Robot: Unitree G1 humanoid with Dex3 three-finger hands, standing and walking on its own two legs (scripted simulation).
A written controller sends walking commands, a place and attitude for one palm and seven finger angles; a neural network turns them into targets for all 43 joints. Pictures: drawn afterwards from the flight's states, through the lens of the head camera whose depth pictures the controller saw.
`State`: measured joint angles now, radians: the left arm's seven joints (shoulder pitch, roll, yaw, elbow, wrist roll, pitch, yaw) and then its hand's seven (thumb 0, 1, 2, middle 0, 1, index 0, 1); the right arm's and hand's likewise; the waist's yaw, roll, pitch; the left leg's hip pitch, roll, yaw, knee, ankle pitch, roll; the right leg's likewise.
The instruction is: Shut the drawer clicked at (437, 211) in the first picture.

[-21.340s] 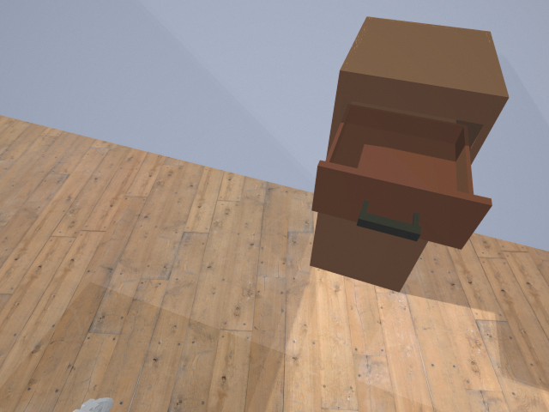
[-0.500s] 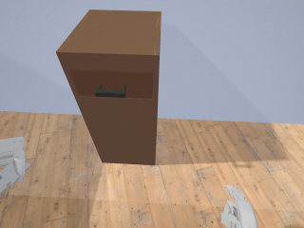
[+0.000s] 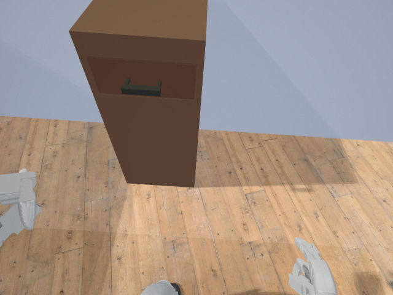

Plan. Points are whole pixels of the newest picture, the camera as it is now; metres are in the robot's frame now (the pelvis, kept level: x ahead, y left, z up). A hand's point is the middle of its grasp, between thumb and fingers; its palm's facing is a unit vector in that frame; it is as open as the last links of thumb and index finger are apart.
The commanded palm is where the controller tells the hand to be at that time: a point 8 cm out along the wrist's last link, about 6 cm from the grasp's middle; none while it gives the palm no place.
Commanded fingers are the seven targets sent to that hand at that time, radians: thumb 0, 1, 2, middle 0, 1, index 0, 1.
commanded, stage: step back with the hand held close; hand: left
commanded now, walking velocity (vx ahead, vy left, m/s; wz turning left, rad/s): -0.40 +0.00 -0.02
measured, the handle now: (142, 86) +0.71 +0.21 -0.03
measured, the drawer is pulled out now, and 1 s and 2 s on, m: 0.00 0.00 0.00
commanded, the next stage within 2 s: stop stepping back and stand still in 0.18 s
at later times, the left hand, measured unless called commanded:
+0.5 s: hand out of the picture +0.07 +0.26 +0.17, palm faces +0.43 -0.79 -0.43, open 3.2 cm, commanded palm +0.00 +0.29 +0.19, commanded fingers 0.00 0.90 0.90 -1.40 -1.60 -1.40 -1.60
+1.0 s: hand out of the picture +0.03 +0.23 +0.19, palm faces +0.38 -0.80 -0.46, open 3.2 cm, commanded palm -0.02 +0.28 +0.19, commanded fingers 0.00 0.90 0.90 -1.40 -1.60 -1.40 -1.60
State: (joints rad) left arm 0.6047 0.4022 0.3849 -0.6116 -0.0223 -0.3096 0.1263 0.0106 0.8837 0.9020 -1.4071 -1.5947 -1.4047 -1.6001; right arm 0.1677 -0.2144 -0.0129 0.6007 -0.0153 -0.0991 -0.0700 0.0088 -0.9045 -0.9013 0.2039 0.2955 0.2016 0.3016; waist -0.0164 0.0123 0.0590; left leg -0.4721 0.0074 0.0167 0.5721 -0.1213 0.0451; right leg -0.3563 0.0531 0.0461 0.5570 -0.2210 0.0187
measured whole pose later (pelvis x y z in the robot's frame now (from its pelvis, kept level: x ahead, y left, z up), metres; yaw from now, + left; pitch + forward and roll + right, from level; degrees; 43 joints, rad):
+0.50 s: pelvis -0.11 +0.01 +0.00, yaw +4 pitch +0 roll +1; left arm 0.58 0.40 0.37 -0.59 -0.02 -0.24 0.15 0.01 0.88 0.90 -1.41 -1.59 -1.41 -1.60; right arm 0.19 -0.17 0.01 0.60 -0.02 -0.14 -0.09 0.01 -0.91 -0.90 0.20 0.30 0.20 0.30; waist 0.01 -0.09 0.03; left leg -0.30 -0.03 0.03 0.56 -0.27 0.02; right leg -0.47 0.00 0.06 0.72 -0.34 0.03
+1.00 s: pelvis -0.15 +0.00 +0.01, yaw +0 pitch -2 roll +0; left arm 0.66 0.42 0.38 -0.60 -0.01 -0.20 0.17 0.01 0.88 0.90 -1.41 -1.59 -1.41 -1.60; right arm 0.32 -0.20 0.01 0.64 -0.01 -0.13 -0.08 0.01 -0.91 -0.90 0.20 0.30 0.20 0.30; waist -0.04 -0.03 -0.04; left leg -0.25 0.05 0.04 0.55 -0.27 -0.01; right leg -0.37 0.00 -0.07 0.74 -0.41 0.00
